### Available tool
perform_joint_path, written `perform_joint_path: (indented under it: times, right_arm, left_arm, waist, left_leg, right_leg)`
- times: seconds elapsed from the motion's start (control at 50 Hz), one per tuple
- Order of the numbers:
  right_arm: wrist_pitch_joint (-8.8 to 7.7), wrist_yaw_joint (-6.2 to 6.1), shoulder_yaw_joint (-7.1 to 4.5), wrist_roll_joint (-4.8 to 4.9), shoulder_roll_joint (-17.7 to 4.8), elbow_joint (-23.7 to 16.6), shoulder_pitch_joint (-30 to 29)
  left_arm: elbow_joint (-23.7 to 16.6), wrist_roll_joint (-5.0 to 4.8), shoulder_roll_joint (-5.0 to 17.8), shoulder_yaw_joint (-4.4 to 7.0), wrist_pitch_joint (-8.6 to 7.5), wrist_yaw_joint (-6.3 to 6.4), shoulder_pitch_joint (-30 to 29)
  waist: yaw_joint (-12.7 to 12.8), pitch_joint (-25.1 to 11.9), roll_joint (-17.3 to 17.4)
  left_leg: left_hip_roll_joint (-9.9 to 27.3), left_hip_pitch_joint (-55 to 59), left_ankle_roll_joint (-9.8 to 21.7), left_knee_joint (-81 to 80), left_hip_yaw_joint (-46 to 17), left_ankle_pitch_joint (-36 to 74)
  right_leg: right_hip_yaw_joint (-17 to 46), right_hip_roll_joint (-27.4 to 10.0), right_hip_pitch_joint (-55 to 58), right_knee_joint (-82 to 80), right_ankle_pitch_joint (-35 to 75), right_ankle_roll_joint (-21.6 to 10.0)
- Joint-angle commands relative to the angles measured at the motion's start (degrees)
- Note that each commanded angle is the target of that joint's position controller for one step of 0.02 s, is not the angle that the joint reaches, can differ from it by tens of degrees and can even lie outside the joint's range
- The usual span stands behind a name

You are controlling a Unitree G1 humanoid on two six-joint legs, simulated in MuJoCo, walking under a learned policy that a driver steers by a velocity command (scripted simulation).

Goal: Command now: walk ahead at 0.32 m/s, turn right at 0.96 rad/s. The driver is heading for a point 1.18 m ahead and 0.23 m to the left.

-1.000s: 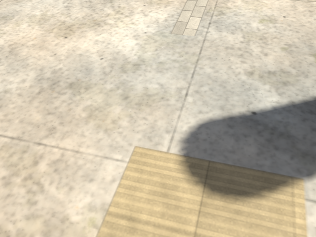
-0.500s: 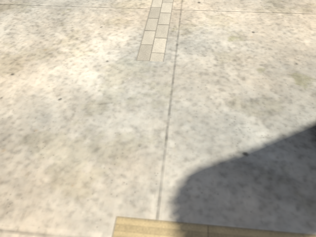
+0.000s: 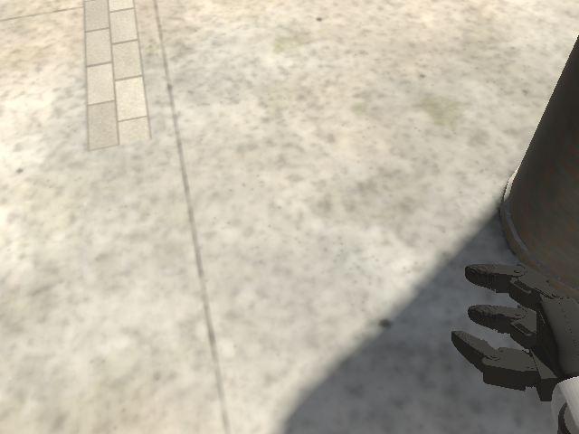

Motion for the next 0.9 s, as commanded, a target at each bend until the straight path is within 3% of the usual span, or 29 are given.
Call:
perform_joint_path:
  times: [0.02, 0.06, 0.1, 0.12, 0.14, 0.16, 0.18, 0.2, 0.22, 0.24, 0.26, 0.3, 0.36, 0.48, 0.52, 0.54, 0.56, 0.58, 0.6, 0.64, 0.68, 0.72, 0.78, 0.84, 0.86, 0.9]
  right_arm:
    - [1.36, -0.37, -1.83, 1.72, -3.57, -2.29, 1.66]
    - [1.12, 0.04, -2.67, 1.80, -5.57, -0.69, 3.40]
    - [0.04, 0.40, -3.37, 0.18, -6.74, 2.64, 11.19]
    - [-0.43, 0.63, -3.17, -0.92, -6.94, 4.83, 17.91]
    - [-0.46, 0.89, -2.68, -1.81, -7.91, 5.87, 19.44]
    - [-0.83, 1.71, -2.07, -2.33, -6.72, 7.50, 19.08]
    - [-0.17, 1.99, -2.66, -0.30, -5.73, 4.57, 13.27]
    - [1.13, 1.96, -2.82, 0.99, -6.03, 3.28, 11.57]
    - [2.33, 1.78, -3.22, 1.68, -8.50, 2.65, 11.59]
    - [3.19, 1.47, -3.92, 1.92, -10.75, 2.82, 12.16]
    - [3.80, 1.23, -4.15, 1.77, -11.31, 3.24, 13.35]
    - [4.75, 0.99, -4.18, 2.12, -9.82, 3.81, 15.15]
    - [6.39, 0.10, -5.26, 2.41, -11.36, 4.14, 17.60]
    - [8.70, -1.33, -6.92, 2.83, -12.22, 3.23, 19.54]
    - [9.05, -1.37, -6.77, 3.35, -11.33, 2.76, 19.56]
    - [9.22, -1.40, -6.33, 3.68, -9.70, 2.13, 20.10]
    - [8.93, -1.29, -6.24, 4.66, -9.15, 1.67, 21.37]
    - [8.22, -0.61, -7.44, 3.26, -13.65, 1.90, 22.70]
    - [8.42, -0.33, -7.85, 2.73, -15.17, 3.60, 24.41]
    - [9.49, -0.43, -6.94, 1.92, -12.23, 5.13, 26.30]
    - [9.84, 0.17, -5.66, 2.62, -10.10, 3.48, 24.10]
    - [9.68, 0.51, -4.67, 3.12, -8.94, 0.84, 18.96]
    - [9.45, 1.17, -3.44, 2.42, -7.52, -1.38, 15.68]
    - [9.11, 0.93, -2.67, 1.57, -6.89, -1.00, 16.31]
    - [9.15, 0.75, -2.65, 1.37, -7.07, -0.30, 17.03]
    - [9.13, 0.56, -2.32, 0.76, -5.41, 2.53, 20.66]
  left_arm:
    - [-3.67, -0.79, 10.76, 3.87, 1.92, 2.17, -2.16]
    - [-3.49, -0.14, 8.05, 3.46, 2.27, 2.50, -1.83]
    - [-4.04, 0.33, 5.84, 2.81, 1.60, 2.69, -4.68]
    - [-4.80, 1.52, 2.55, 1.46, 1.19, 2.29, -5.42]
    - [-4.32, 3.03, -1.65, 0.14, 0.94, 1.67, 2.81]
    - [-1.61, 0.78, 1.73, 0.09, 0.97, 0.40, 15.30]
    - [-0.49, 1.35, 8.32, 1.19, 1.76, 0.17, 9.00]
    - [-3.41, 2.11, 11.65, 2.09, 2.19, 0.45, -2.61]
    - [-5.65, 2.86, 12.00, 2.38, 2.44, 1.05, -9.82]
    - [-7.53, 3.39, 10.94, 2.09, 2.46, 1.41, -13.44]
    - [-8.12, 3.26, 9.19, 1.57, 2.43, 1.50, -14.32]
    - [-7.42, 2.45, 6.16, 0.65, 2.19, 2.14, -13.97]
    - [-7.27, 1.91, 5.37, 0.36, 2.30, 2.26, -16.32]
    - [-6.34, 0.83, 8.02, 1.20, 0.93, 0.86, -18.35]
    - [-4.90, 0.92, 9.47, 1.96, 0.47, 0.75, -15.14]
    - [-4.92, 2.32, 12.02, 2.50, 0.61, 0.83, -14.24]
    - [-6.26, 4.37, 13.46, 2.41, 0.77, 0.89, -17.96]
    - [-7.71, 5.49, 10.56, 1.86, 0.23, 1.05, -21.78]
    - [-9.01, 4.48, 7.63, 1.14, 0.12, 1.54, -24.85]
    - [-9.28, 2.43, 6.74, 0.60, 0.33, 2.07, -24.82]
    - [-8.80, 2.45, 7.80, 0.59, 0.80, 2.21, -22.48]
    - [-7.89, 2.83, 9.30, 1.14, 1.52, 2.29, -18.73]
    - [-6.82, 2.74, 11.99, 2.07, 2.28, 1.90, -15.92]
    - [-5.62, 1.66, 13.98, 2.35, 2.18, 0.47, -15.46]
    - [-5.13, 1.07, 13.54, 2.02, 1.89, 0.00, -15.40]
    - [-4.10, -0.22, 9.93, 0.26, 1.17, -0.86, -16.71]
  waist:
    - [-2.86, -10.87, -4.94]
    - [-2.26, -11.26, -8.39]
    - [-5.85, -13.60, -8.00]
    - [-8.08, -18.75, -3.36]
    - [-3.79, -20.82, 12.40]
    - [2.16, -26.48, 17.03]
    - [-0.75, -21.84, 9.52]
    - [-3.96, -17.40, 3.23]
    - [-5.05, -14.59, -2.12]
    - [-5.04, -12.06, -3.08]
    - [-4.31, -10.68, -1.57]
    - [-3.91, -10.48, 2.58]
    - [-4.33, -12.07, 6.60]
    - [-4.74, -9.53, 9.99]
    - [-3.08, -10.10, 8.20]
    - [-3.45, -12.37, 0.64]
    - [-5.29, -11.20, -13.59]
    - [-7.07, -9.25, -14.24]
    - [-8.08, -8.16, -9.42]
    - [-7.64, -7.03, -4.80]
    - [-6.31, -5.25, -4.61]
    - [-3.39, -5.16, -6.53]
    - [-1.55, -7.09, -7.85]
    - [-2.50, -9.19, -9.32]
    - [-2.94, -9.43, -10.01]
    - [-6.09, -9.28, -9.84]
  left_leg:
    - [-10.37, 20.65, -1.72, -15.96, 10.83, 12.26]
    - [-8.12, 21.17, -1.21, -20.72, 9.38, 18.89]
    - [-5.36, 28.28, 0.88, -26.98, 8.99, 27.43]
    - [1.02, 38.74, 3.71, -24.54, 3.77, 37.78]
    - [12.50, 50.12, 10.81, -22.16, -13.19, 66.44]
    - [22.93, 53.81, 22.28, -23.12, -35.22, 44.83]
    - [18.07, 49.29, 22.99, -25.88, -33.61, 26.02]
    - [12.98, 44.12, 20.23, -27.53, -28.42, 13.62]
    - [10.37, 38.83, 18.33, -29.31, -26.08, 6.65]
    - [7.99, 34.19, 17.04, -30.45, -24.52, 4.43]
    - [5.71, 31.56, 15.20, -31.02, -22.23, 3.44]
    - [2.17, 30.04, 12.30, -31.59, -17.96, 4.73]
    - [0.89, 28.41, 12.27, -32.83, -19.16, -1.51]
    - [0.00, 24.97, 10.43, -35.19, -24.74, -14.61]
    - [-3.25, 20.19, 7.44, -31.60, -22.86, -20.04]
    - [-7.17, 13.45, 5.19, -22.57, -17.14, -26.62]
    - [-13.51, 7.48, 3.27, -4.22, -2.96, -26.47]
    - [-8.89, 4.58, 1.00, 7.81, -0.73, -23.73]
    - [-6.87, 5.28, 0.11, 13.41, 1.21, -20.14]
    - [-5.58, 3.00, -1.25, 22.99, 3.61, -15.39]
    - [-2.64, -0.21, -2.75, 24.75, 7.49, -13.05]
    - [0.16, -2.95, -4.24, 19.40, 9.87, -10.85]
    - [2.09, 2.54, -4.62, 10.79, 11.26, -12.27]
    - [-0.95, 14.11, -2.57, 0.03, 13.49, -15.42]
    - [-1.58, 16.67, -1.71, -4.58, 13.41, -14.65]
    - [-2.32, 28.27, 1.02, -23.75, 13.33, -2.74]
  right_leg:
    - [8.91, -4.05, -7.62, -1.55, 27.65, 1.67]
    - [9.65, -5.97, -1.59, 2.26, 19.22, 2.50]
    - [7.08, -5.91, 3.67, 13.12, 22.30, 4.38]
    - [3.79, -4.43, 1.07, 25.83, 10.47, 6.02]
    - [1.60, 0.65, -11.63, 43.71, -28.07, 8.71]
    - [7.39, -3.22, -17.34, 49.99, -24.70, 9.24]
    - [1.98, -7.58, -19.89, 52.92, -18.74, 11.40]
    - [-0.72, -7.34, -22.57, 53.13, -14.50, 12.15]
    - [-1.73, -6.84, -23.33, 52.28, -12.25, 12.33]
    - [-1.43, -6.58, -22.39, 48.90, -10.52, 12.02]
    - [-1.31, -6.91, -20.48, 43.60, -9.91, 11.30]
    - [-3.33, -6.24, -16.55, 30.69, -12.08, 10.42]
    - [-3.32, -4.38, -10.53, 19.49, -11.78, 10.20]
    - [-0.62, -4.49, -1.47, 3.14, -3.12, 8.50]
    - [-0.63, -8.65, 8.34, -6.98, 3.36, 6.31]
    - [7.38, -17.43, 14.25, -8.81, 1.43, 1.18]
    - [16.79, -28.77, 11.57, -11.75, 9.02, -4.92]
    - [18.52, -32.67, 7.19, -11.63, 15.74, -6.97]
    - [12.14, -30.00, 5.79, -9.72, 18.23, -5.14]
    - [5.38, -25.89, 6.32, -7.62, 21.16, -3.07]
    - [0.44, -24.65, 7.13, -7.91, 26.77, -3.88]
    - [-1.96, -24.65, 11.47, -8.13, 28.47, -4.80]
    - [-4.41, -25.45, 11.36, -7.34, 30.91, -5.81]
    - [-5.07, -25.30, 7.16, -6.15, 33.47, -6.53]
    - [-4.22, -25.47, 7.11, -5.41, 32.42, -6.51]
    - [-4.36, -23.33, 3.09, -2.46, 28.04, -3.68]
Keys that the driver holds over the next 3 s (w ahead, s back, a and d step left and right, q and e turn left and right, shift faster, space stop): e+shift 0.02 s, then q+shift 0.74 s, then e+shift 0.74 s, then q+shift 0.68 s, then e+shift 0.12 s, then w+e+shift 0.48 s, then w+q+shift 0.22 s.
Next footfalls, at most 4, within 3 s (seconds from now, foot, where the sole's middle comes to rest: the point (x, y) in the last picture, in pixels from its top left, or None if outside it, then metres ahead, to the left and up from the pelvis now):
0.12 left None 0.32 0.13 -0.77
0.52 right None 0.28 -0.05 -0.77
0.94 left None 0.17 0.22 -0.77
1.34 right None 0.25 -0.03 -0.77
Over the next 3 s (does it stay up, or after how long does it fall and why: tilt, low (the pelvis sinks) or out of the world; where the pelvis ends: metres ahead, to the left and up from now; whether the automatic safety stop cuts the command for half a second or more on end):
stays up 0.68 0.03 -0.01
